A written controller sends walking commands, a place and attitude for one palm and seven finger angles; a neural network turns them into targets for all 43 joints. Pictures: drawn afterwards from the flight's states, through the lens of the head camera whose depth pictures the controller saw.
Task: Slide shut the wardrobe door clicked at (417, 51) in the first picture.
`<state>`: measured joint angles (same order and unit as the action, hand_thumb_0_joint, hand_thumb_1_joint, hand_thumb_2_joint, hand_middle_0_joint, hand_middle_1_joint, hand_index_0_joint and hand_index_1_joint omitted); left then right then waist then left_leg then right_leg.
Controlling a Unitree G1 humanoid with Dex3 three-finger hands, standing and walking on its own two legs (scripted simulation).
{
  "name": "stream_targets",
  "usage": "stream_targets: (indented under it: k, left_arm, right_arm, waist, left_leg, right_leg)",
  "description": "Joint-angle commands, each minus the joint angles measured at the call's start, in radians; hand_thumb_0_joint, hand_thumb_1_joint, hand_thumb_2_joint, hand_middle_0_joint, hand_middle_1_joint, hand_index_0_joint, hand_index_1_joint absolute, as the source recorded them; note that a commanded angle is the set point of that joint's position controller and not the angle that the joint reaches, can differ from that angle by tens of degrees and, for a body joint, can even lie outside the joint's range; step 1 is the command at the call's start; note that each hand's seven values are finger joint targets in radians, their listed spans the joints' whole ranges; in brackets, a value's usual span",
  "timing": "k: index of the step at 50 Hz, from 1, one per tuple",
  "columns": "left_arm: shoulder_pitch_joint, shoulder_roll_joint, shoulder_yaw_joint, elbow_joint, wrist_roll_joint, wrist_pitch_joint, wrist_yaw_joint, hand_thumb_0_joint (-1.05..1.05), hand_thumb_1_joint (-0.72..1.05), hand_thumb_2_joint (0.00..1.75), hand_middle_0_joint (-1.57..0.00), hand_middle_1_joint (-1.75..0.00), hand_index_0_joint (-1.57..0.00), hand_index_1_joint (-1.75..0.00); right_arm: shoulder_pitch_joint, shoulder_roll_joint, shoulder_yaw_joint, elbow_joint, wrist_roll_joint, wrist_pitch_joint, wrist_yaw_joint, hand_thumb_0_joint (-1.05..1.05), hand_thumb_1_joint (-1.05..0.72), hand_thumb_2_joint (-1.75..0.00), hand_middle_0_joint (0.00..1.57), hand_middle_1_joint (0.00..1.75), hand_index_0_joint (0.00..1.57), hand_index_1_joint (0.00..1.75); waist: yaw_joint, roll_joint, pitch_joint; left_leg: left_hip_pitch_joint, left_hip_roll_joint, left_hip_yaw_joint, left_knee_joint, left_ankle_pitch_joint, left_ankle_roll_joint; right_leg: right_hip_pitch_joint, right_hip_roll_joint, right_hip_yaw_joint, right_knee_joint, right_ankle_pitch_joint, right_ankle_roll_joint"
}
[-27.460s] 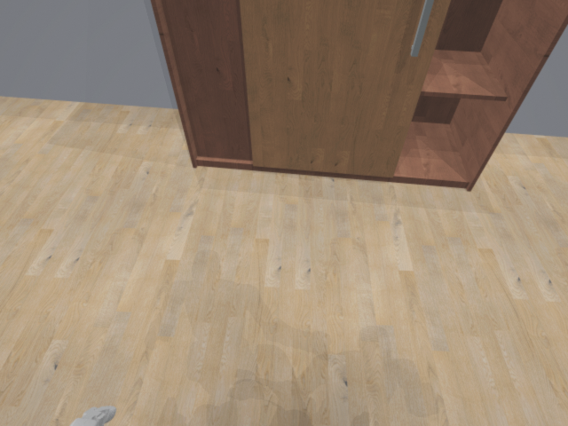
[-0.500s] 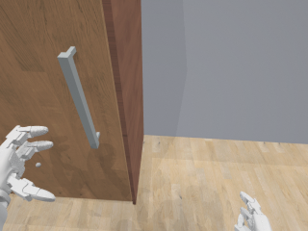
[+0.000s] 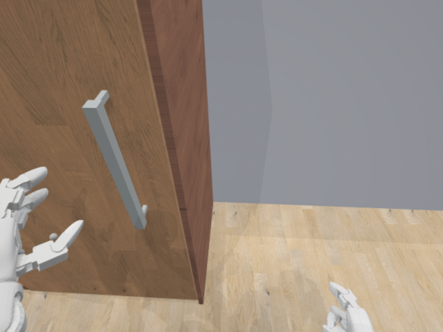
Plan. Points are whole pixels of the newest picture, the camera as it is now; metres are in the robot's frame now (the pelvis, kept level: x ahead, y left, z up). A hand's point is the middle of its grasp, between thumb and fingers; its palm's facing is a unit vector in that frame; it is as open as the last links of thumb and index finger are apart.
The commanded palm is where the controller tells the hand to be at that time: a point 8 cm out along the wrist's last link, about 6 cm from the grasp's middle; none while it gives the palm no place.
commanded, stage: draw the hand back to the body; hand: left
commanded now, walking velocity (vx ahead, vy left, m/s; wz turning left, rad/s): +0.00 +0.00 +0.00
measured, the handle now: (125, 170) +0.38 +0.26 +0.09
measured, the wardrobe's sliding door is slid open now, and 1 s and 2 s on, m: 0.00 0.00 0.00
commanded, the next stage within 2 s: step back with the hand held close in 0.52 s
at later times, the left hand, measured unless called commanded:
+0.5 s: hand (62, 241) +0.18 +0.24 +0.16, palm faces +0.47 -0.80 -0.38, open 7.4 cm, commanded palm +0.13 +0.28 +0.17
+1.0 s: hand (50, 243) +0.17 +0.26 +0.16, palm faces +0.35 -0.80 -0.48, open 7.4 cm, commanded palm +0.11 +0.30 +0.18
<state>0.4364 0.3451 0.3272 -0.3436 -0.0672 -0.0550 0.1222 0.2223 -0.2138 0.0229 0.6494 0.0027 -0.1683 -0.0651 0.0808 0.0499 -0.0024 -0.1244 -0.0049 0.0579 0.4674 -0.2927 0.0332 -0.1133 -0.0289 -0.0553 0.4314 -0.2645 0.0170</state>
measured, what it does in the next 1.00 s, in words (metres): stands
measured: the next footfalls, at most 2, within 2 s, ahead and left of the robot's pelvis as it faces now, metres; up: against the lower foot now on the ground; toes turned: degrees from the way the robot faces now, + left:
right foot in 1.88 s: -0.22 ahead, -0.12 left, +0.00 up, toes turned -2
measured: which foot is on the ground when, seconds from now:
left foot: down 0.00-1.00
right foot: down 0.00-1.00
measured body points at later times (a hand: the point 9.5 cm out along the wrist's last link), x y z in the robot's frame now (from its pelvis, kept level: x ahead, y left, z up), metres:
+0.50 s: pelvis +0.00 -0.02 +0.00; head -0.03 -0.04 +0.45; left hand +0.15 +0.28 +0.18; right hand +0.18 -0.24 -0.08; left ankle -0.02 +0.09 -0.74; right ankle -0.02 -0.13 -0.74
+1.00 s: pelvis -0.04 +0.01 +0.00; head -0.02 +0.01 +0.45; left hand +0.15 +0.30 +0.18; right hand +0.13 -0.25 -0.08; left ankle -0.02 +0.09 -0.74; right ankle -0.02 -0.13 -0.74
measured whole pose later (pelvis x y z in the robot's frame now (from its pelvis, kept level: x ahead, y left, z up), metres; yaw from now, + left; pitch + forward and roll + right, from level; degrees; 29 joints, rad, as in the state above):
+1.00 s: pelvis -0.04 +0.01 +0.00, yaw -2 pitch +0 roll -1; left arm 0.54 0.43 0.40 -0.48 -0.05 -0.17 0.13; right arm 0.20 -0.23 -0.02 0.54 0.01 -0.02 -0.08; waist 0.01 0.00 0.03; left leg -0.25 0.01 0.10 0.49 -0.24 0.05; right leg -0.25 -0.02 -0.02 0.44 -0.19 0.03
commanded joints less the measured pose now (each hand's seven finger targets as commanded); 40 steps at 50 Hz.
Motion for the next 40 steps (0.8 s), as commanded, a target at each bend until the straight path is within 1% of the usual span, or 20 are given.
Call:
stream_targets:
  k: [1, 2, 4, 6, 7, 12, 16, 18, 20, 22, 26, 28, 31, 32, 33, 34, 35, 36, 38, 40]
  left_arm:
    - [-0.066, 0.188, 0.123, -0.246, 0.001, -0.072, 0.010, 0.00, 0.68, 0.80, -0.21, -0.43, -0.21, -0.43]
    - [-0.058, 0.193, 0.128, -0.244, -0.002, -0.070, 0.009, 0.00, 0.72, 0.81, -0.21, -0.41, -0.21, -0.41]
    - [-0.066, 0.188, 0.123, -0.275, -0.002, -0.074, 0.007, 0.00, 0.79, 0.85, -0.20, -0.36, -0.20, -0.36]
    - [-0.051, 0.186, 0.128, -0.273, -0.003, -0.077, 0.006, 0.00, 0.86, 0.88, -0.20, -0.32, -0.20, -0.32]
    - [-0.054, 0.188, 0.126, -0.271, -0.004, -0.074, 0.005, 0.00, 0.90, 0.90, -0.20, -0.30, -0.20, -0.30]
    - [-0.046, 0.185, 0.131, -0.242, -0.007, -0.076, 0.000, 0.00, 0.90, 0.90, -0.20, -0.30, -0.20, -0.30]
    - [-0.066, 0.191, 0.127, -0.266, -0.006, -0.082, 0.003, 0.00, 0.90, 0.90, -0.20, -0.30, -0.20, -0.30]
    - [-0.073, 0.194, 0.127, -0.267, -0.006, -0.085, 0.004, 0.00, 0.90, 0.90, -0.20, -0.30, -0.20, -0.30]
    - [-0.067, 0.188, 0.121, -0.262, -0.007, -0.084, 0.004, 0.00, 0.90, 0.90, -0.20, -0.30, -0.20, -0.30]
    - [-0.080, 0.196, 0.127, -0.258, -0.007, -0.086, 0.005, 0.00, 0.90, 0.90, -0.20, -0.30, -0.20, -0.30]
    - [-0.078, 0.184, 0.121, -0.246, -0.007, -0.091, 0.004, 0.00, 0.90, 0.90, -0.20, -0.30, -0.20, -0.30]
    - [-0.073, 0.186, 0.123, -0.238, -0.009, -0.093, 0.004, 0.00, 0.90, 0.90, -0.20, -0.30, -0.20, -0.30]
    - [-0.066, 0.187, 0.124, -0.241, -0.009, -0.094, 0.002, 0.00, 0.90, 0.90, -0.20, -0.30, -0.20, -0.30]
    - [-0.158, 0.212, 0.131, -0.266, -0.005, -0.097, 0.005, 0.00, 0.90, 0.90, -0.20, -0.30, -0.20, -0.30]
    - [-0.274, 0.325, 0.252, -0.324, -0.001, -0.142, 0.015, 0.00, 0.90, 0.90, -0.20, -0.30, -0.20, -0.30]
    - [-0.158, 0.239, 0.188, -0.217, 0.005, -0.148, 0.007, 0.00, 0.90, 0.90, -0.20, -0.30, -0.20, -0.30]
    - [-0.087, 0.194, 0.151, -0.183, 0.014, -0.148, 0.002, 0.00, 0.90, 0.90, -0.20, -0.30, -0.20, -0.30]
    - [-0.064, 0.178, 0.131, -0.186, 0.016, -0.151, 0.000, 0.00, 0.90, 0.90, -0.20, -0.30, -0.20, -0.30]
    - [-0.027, 0.187, 0.139, -0.212, 0.017, -0.165, 0.005, 0.00, 0.90, 0.90, -0.20, -0.30, -0.20, -0.30]
    - [0.008, 0.209, 0.164, -0.266, 0.017, -0.172, 0.014, 0.00, 0.90, 0.90, -0.20, -0.30, -0.20, -0.30]
  right_arm:
    - [-0.116, -0.114, -0.047, -0.166, -0.002, -0.042, -0.007, 0.00, -0.90, -0.90, 0.20, 0.30, 0.20, 0.30]
    - [-0.116, -0.115, -0.048, -0.168, -0.003, -0.040, -0.009, 0.00, -0.90, -0.90, 0.20, 0.30, 0.20, 0.30]
    - [-0.121, -0.113, -0.048, -0.172, -0.003, -0.036, -0.008, 0.00, -0.90, -0.90, 0.20, 0.30, 0.20, 0.30]
    - [-0.120, -0.112, -0.049, -0.171, -0.004, -0.035, -0.007, 0.00, -0.90, -0.90, 0.20, 0.30, 0.20, 0.30]
    - [-0.124, -0.112, -0.049, -0.171, -0.003, -0.030, -0.008, 0.00, -0.90, -0.90, 0.20, 0.30, 0.20, 0.30]
    - [-0.127, -0.111, -0.051, -0.171, -0.003, -0.015, -0.011, 0.00, -0.90, -0.90, 0.20, 0.30, 0.20, 0.30]
    - [-0.135, -0.107, -0.050, -0.173, -0.004, -0.017, -0.014, 0.00, -0.90, -0.90, 0.20, 0.30, 0.20, 0.30]
    - [-0.141, -0.106, -0.049, -0.171, -0.005, -0.022, -0.017, 0.00, -0.90, -0.90, 0.20, 0.30, 0.20, 0.30]
    - [-0.143, -0.104, -0.048, -0.168, -0.004, -0.023, -0.018, 0.00, -0.90, -0.90, 0.20, 0.30, 0.20, 0.30]
    - [-0.142, -0.105, -0.049, -0.166, -0.004, -0.024, -0.020, 0.00, -0.90, -0.90, 0.20, 0.30, 0.20, 0.30]
    - [-0.150, -0.100, -0.048, -0.161, -0.004, -0.029, -0.021, 0.00, -0.90, -0.90, 0.20, 0.30, 0.20, 0.30]
    - [-0.150, -0.102, -0.048, -0.162, -0.005, -0.031, -0.023, 0.00, -0.90, -0.90, 0.20, 0.30, 0.20, 0.30]
    - [-0.150, -0.102, -0.050, -0.161, -0.006, -0.030, -0.021, 0.00, -0.90, -0.90, 0.20, 0.30, 0.20, 0.30]
    - [-0.154, -0.107, -0.050, -0.155, -0.004, -0.030, -0.022, 0.00, -0.90, -0.90, 0.20, 0.30, 0.20, 0.30]
    - [-0.152, -0.132, -0.050, -0.195, 0.000, -0.009, -0.018, 0.00, -0.90, -0.90, 0.20, 0.30, 0.20, 0.30]
    - [-0.133, -0.116, -0.049, -0.170, -0.007, 0.009, -0.016, 0.00, -0.90, -0.90, 0.20, 0.30, 0.20, 0.30]
    - [-0.129, -0.113, -0.050, -0.179, -0.008, 0.024, -0.010, 0.00, -0.90, -0.90, 0.20, 0.30, 0.20, 0.30]
    - [-0.126, -0.115, -0.053, -0.188, -0.007, 0.037, -0.005, 0.00, -0.90, -0.90, 0.20, 0.30, 0.20, 0.30]
    - [-0.123, -0.121, -0.059, -0.202, -0.006, 0.058, -0.006, 0.00, -0.90, -0.90, 0.20, 0.30, 0.20, 0.30]
    - [-0.125, -0.129, -0.066, -0.224, -0.004, 0.075, -0.008, 0.00, -0.90, -0.90, 0.20, 0.30, 0.20, 0.30]
  waist:
    - [-0.003, 0.038, -0.084]
    - [-0.001, 0.011, -0.087]
    - [-0.002, 0.031, -0.085]
    - [-0.002, 0.006, -0.087]
    - [-0.001, 0.014, -0.071]
    - [-0.003, -0.013, -0.062]
    - [-0.004, 0.027, -0.066]
    - [-0.004, 0.006, -0.058]
    - [-0.004, 0.017, -0.050]
    - [-0.005, -0.011, -0.044]
    - [-0.005, 0.023, -0.027]
    - [-0.005, -0.009, -0.014]
    - [-0.002, -0.020, -0.037]
    - [-0.009, 0.002, -0.043]
    - [-0.047, -0.038, 0.067]
    - [-0.055, -0.091, 0.045]
    - [-0.053, -0.112, 0.019]
    - [-0.055, -0.109, -0.006]
    - [-0.056, -0.063, -0.074]
    - [-0.055, -0.030, -0.124]
  left_leg:
    - [0.025, 0.044, -0.059, -0.072, 0.409, -0.035]
    - [0.021, 0.042, -0.057, -0.071, 0.403, -0.034]
    - [0.026, 0.042, -0.056, -0.071, 0.411, -0.032]
    - [0.029, 0.041, -0.052, -0.069, 0.413, -0.027]
    - [0.022, 0.039, -0.049, -0.071, 0.387, -0.027]
    - [0.015, 0.034, -0.038, -0.075, 0.337, -0.018]
    - [0.024, 0.027, -0.035, -0.077, 0.303, -0.012]
    - [0.022, 0.028, -0.033, -0.079, 0.286, -0.011]
    - [0.027, 0.027, -0.032, -0.081, 0.277, -0.009]
    - [0.022, 0.025, -0.034, -0.085, 0.257, -0.010]
    - [0.028, 0.024, -0.029, -0.093, 0.221, -0.008]
    - [0.023, 0.024, -0.028, -0.093, 0.219, -0.006]
    - [0.033, 0.023, -0.028, -0.092, 0.236, -0.003]
    - [0.037, 0.020, -0.026, -0.092, 0.233, -0.005]
    - [-0.049, 0.040, -0.038, -0.046, 0.138, 0.009]
    - [-0.043, 0.031, -0.049, -0.008, 0.110, 0.009]
    - [-0.041, 0.032, -0.041, 0.010, 0.116, 0.009]
    - [-0.045, 0.034, -0.040, 0.015, 0.126, 0.008]
    - [-0.037, 0.047, -0.042, -0.007, 0.192, 0.005]
    - [-0.033, 0.065, -0.049, -0.037, 0.278, 0.005]
  right_leg:
    - [0.030, 0.012, 0.015, -0.036, 0.263, -0.038]
    - [0.042, 0.012, 0.016, -0.039, 0.272, -0.038]
    - [0.038, 0.013, 0.017, -0.040, 0.276, -0.036]
    - [0.036, 0.014, 0.017, -0.042, 0.290, -0.035]
    - [0.038, 0.014, 0.021, -0.049, 0.281, -0.037]
    - [0.035, 0.014, 0.023, -0.061, 0.270, -0.034]
    - [0.030, 0.011, 0.029, -0.069, 0.252, -0.034]
    - [0.029, 0.012, 0.030, -0.077, 0.239, -0.032]
    - [0.021, 0.012, 0.032, -0.082, 0.231, -0.032]
    - [0.024, 0.015, 0.031, -0.091, 0.208, -0.032]
    - [0.009, 0.012, 0.036, -0.106, 0.171, -0.031]
    - [0.010, 0.012, 0.036, -0.109, 0.173, -0.030]
    - [0.021, 0.012, 0.037, -0.107, 0.192, -0.029]
    - [0.024, 0.012, 0.043, -0.113, 0.189, -0.030]
    - [-0.111, -0.047, 0.182, -0.191, 0.224, -0.034]
    - [-0.124, -0.086, 0.197, -0.201, 0.215, -0.044]
    - [-0.126, -0.101, 0.203, -0.197, 0.227, -0.046]
    - [-0.122, -0.109, 0.198, -0.186, 0.231, -0.046]
    - [-0.082, -0.102, 0.169, -0.138, 0.298, -0.042]
    - [-0.045, -0.075, 0.130, -0.082, 0.358, -0.031]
